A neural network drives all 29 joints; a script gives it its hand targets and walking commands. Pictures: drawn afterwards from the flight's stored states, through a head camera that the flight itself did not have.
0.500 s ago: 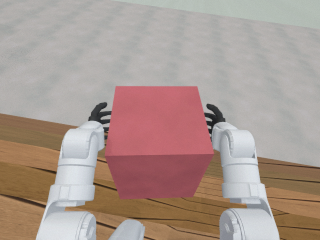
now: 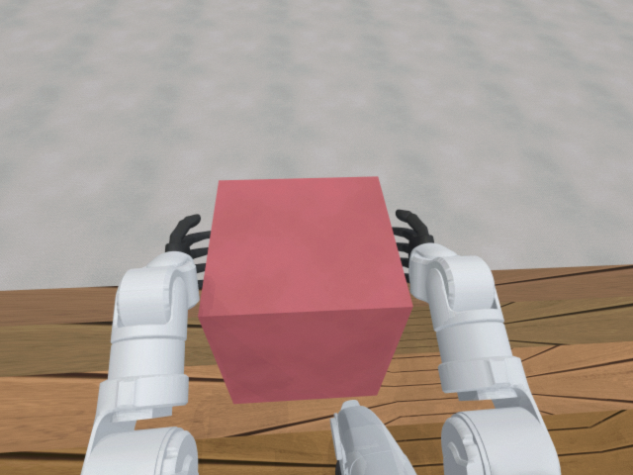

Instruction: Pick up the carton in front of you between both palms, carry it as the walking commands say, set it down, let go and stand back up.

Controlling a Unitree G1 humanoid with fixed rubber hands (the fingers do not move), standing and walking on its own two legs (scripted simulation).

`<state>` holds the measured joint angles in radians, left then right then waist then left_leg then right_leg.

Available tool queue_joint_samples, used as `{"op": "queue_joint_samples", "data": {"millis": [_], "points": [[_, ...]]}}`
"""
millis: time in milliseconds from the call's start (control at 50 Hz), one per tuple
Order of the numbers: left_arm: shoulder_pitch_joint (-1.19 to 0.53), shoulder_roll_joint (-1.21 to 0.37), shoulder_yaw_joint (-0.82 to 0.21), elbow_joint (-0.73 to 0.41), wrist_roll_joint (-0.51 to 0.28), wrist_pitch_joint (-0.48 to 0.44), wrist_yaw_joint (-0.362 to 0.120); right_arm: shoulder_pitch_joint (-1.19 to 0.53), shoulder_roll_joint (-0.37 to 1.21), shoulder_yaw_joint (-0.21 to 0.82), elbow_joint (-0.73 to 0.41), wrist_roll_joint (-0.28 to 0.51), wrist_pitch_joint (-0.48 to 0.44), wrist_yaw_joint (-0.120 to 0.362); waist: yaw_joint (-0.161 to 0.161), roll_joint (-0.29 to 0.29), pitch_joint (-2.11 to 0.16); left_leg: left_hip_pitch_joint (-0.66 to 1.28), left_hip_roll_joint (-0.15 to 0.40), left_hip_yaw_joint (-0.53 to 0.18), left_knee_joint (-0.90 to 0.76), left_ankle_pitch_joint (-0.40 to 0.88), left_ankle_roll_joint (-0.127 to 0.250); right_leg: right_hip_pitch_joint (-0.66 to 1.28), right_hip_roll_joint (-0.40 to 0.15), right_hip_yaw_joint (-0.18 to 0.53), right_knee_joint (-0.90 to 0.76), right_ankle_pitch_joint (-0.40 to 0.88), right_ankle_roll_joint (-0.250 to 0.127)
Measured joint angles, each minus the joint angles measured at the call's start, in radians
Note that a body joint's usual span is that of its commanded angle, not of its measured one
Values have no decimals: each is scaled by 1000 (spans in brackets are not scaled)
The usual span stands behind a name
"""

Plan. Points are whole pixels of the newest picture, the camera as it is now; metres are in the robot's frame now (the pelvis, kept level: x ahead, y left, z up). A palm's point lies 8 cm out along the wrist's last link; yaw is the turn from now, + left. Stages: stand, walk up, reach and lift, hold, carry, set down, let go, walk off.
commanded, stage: carry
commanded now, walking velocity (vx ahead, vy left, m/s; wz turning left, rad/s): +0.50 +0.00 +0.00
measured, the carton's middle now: (302, 294) +0.35 -0.03 +0.00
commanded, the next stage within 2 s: none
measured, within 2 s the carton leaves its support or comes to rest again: neither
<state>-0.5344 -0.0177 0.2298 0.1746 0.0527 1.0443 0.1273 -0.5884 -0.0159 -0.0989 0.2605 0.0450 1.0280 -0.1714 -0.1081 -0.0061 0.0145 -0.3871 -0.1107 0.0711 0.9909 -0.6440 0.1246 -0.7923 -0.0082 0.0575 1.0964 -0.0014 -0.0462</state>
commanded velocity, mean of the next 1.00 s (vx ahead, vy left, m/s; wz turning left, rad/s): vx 0.50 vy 0.00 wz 0.00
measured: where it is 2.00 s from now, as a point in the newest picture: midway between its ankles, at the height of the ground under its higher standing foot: (278, 237)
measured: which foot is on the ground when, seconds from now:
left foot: down 0.00-0.16, up 0.18-0.50, down 0.52-0.90, up 0.92-1.00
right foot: up 0.00-0.12, down 0.14-0.52, up 0.54-0.88, down 0.90-1.00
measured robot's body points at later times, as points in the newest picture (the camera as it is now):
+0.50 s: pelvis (293, 331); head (296, 141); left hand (209, 171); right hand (340, 169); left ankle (270, 374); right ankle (320, 467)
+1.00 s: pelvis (290, 237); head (282, 114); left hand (224, 147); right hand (311, 134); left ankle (266, 331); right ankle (302, 328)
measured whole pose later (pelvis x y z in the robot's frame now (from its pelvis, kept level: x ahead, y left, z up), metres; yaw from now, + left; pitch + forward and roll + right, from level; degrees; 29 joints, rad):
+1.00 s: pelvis +0.82 -0.04 -0.46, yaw -1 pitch -1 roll +0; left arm -0.57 0.02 0.13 0.24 0.00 1.05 0.16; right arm -0.58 0.02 -0.20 0.25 -0.04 1.05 -0.13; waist 0.12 -0.02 -0.04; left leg -0.64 -0.06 -0.04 1.65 -0.48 0.05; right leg -0.42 0.11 -0.08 0.85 -0.31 -0.17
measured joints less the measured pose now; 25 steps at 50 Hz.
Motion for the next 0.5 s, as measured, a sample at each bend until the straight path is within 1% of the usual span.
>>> {"op": "queue_joint_samples", "data": {"millis": [20, 40, 80, 100, 120, 140, 160, 180, 200, 220, 240, 300, 320, 340, 380, 400, 420, 460, 480, 500], "points": [[6, 3, -1, -22, -2, 0, 0, -3, 3, 2, -10, 0, -4, 0, 0, -8, -1, 10, -1, -6, 38, -48, -2, 16, 0, -7, -111, 108, 3], [11, 7, -3, -43, -5, 1, 0, -6, 7, 3, -20, -2, -8, -1, 1, -19, -4, 25, -4, -10, 74, -99, -4, 43, 1, -18, -224, 190, 6], [16, 13, -5, -77, -10, 5, 0, -11, 14, 0, -42, -6, -9, -1, 8, -42, -17, 64, -13, -13, 147, -207, -9, 117, 8, -51, -411, 299, 2], [12, 14, -10, -83, -10, 6, 0, -13, 15, -5, -51, -6, -7, -1, 20, -49, -26, 77, -14, -8, 209, -251, -11, 155, 15, -75, -453, 356, -9], [2, 11, -18, -77, -5, 6, 0, -12, 10, -15, -61, -7, -2, 3, 43, -49, -33, 80, -2, 7, 306, -160, -24, 210, 27, -103, -479, 387, -25], [-14, 5, -31, -63, 2, 8, 2, -4, 2, -29, -71, -6, 4, 10, 79, -55, -40, 54, 13, 32, 470, -72, -24, 284, 35, -127, -507, 362, -49], [-31, -2, -47, -48, 8, 9, 12, -1, -8, -41, -76, -7, 7, 17, 119, -46, -49, 5, 33, 41, 650, -25, -31, 330, 53, -136, -480, 164, -69], [-43, -2, -55, -33, 12, 9, 17, -6, -9, -55, -70, -11, 9, 22, 149, -29, -50, -49, 34, 14, 783, -18, -49, 342, 75, -141, -428, -6, -82], [-50, 7, -62, -17, 2, 15, 18, -6, 0, -66, -66, -23, 17, 27, 170, -30, -54, -107, 24, -14, 834, 11, -60, 364, 92, -132, -395, -176, -91], [-57, 21, -69, -1, -15, 23, 21, -8, 11, -76, -65, -41, 29, 31, 190, -35, -59, -168, 23, -34, 813, 57, -64, 382, 104, -118, -377, -322, -93], [-64, 34, -75, 15, -36, 26, 25, -17, 21, -87, -59, -59, 39, 36, 206, -25, -55, -228, 41, -59, 749, 97, -64, 375, 121, -121, -334, -396, -92], [-74, 54, -98, 78, -83, 19, 38, 0, 46, -121, -57, -101, 57, 46, 230, -7, -42, -342, 88, -114, 414, 236, -79, 364, 145, -144, -209, -476, -110], [-77, 54, -105, 99, -89, 15, 40, 12, 51, -130, -58, -109, 60, 49, 233, -6, -38, -370, 99, -119, 350, 285, -77, 373, 149, -145, -183, -518, -112], [-80, 54, -111, 117, -92, 9, 40, 23, 54, -136, -61, -114, 60, 50, 233, -7, -33, -395, 107, -120, 313, 344, -72, 384, 149, -144, -155, -560, -111], [-84, 53, -123, 136, -96, -4, 41, 39, 54, -141, -74, -117, 58, 51, 231, -7, -24, -414, 114, -113, 176, 576, -69, 401, 144, -130, -85, -647, -103], [-87, 50, -128, 139, -96, -11, 41, 44, 50, -141, -82, -114, 56, 51, 228, -1, -22, -408, 114, -106, 85, 701, -70, 411, 142, -123, -46, -696, -99], [-89, 47, -132, 138, -95, -18, 42, 51, 46, -137, -91, -112, 52, 49, 224, 8, -23, -389, 112, -95, -17, 798, -74, 425, 141, -116, -8, -747, -96], [-92, 34, -131, 130, -86, -26, 42, 66, 34, -130, -117, -103, 48, 47, 213, 33, -29, -320, 107, -66, -221, 916, -74, 463, 144, -109, 63, -852, -90], [-94, 32, -126, 122, -84, -25, 42, 67, 31, -123, -125, -100, 47, 47, 199, 42, -33, -280, 102, -43, -276, 979, -65, 477, 142, -115, 122, -891, -84], [-93, 36, -116, 112, -83, -22, 39, 61, 32, -112, -123, -101, 44, 46, 174, 43, -36, -226, 92, -12, -310, 1014, -52, 483, 127, -130, 210, -792, -71]]}}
